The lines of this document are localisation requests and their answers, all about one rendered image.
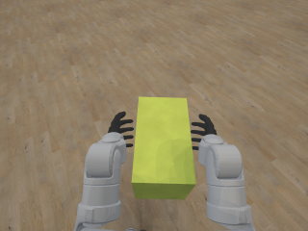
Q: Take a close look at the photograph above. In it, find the carton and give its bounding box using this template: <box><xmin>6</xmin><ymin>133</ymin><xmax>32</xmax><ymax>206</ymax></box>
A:
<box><xmin>131</xmin><ymin>96</ymin><xmax>196</xmax><ymax>200</ymax></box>

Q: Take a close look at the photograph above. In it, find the robot right forearm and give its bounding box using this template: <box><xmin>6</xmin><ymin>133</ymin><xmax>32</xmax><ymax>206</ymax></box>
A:
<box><xmin>198</xmin><ymin>134</ymin><xmax>256</xmax><ymax>231</ymax></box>

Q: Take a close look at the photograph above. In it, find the left robot hand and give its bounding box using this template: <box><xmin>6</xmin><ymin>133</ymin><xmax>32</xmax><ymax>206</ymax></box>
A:
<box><xmin>108</xmin><ymin>112</ymin><xmax>134</xmax><ymax>147</ymax></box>

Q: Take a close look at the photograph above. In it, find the robot left forearm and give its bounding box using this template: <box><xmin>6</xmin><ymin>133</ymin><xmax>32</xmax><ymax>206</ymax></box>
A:
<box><xmin>73</xmin><ymin>132</ymin><xmax>127</xmax><ymax>231</ymax></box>

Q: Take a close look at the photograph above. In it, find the right robot hand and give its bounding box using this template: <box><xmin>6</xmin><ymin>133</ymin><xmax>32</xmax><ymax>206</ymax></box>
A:
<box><xmin>191</xmin><ymin>114</ymin><xmax>217</xmax><ymax>150</ymax></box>

